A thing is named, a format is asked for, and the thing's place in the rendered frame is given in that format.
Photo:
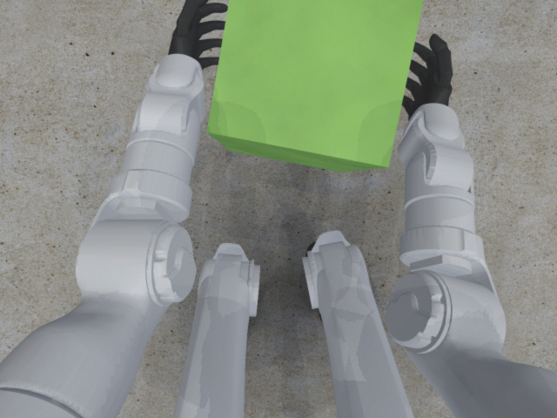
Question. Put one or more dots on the carton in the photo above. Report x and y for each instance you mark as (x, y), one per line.
(314, 82)

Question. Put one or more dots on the right robot shin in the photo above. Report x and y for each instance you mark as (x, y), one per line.
(336, 236)

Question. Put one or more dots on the robot right upper arm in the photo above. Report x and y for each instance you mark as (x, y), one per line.
(453, 331)

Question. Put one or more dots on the robot left hand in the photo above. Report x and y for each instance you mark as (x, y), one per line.
(185, 38)

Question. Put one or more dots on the robot right hand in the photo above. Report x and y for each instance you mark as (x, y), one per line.
(435, 79)

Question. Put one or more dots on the right robot thigh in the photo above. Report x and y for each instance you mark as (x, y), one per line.
(365, 377)

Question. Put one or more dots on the robot right forearm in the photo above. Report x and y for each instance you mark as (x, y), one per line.
(439, 199)

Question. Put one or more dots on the robot left forearm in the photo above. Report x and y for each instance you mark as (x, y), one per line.
(161, 149)

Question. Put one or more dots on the robot left upper arm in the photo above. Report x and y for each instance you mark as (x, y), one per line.
(83, 364)

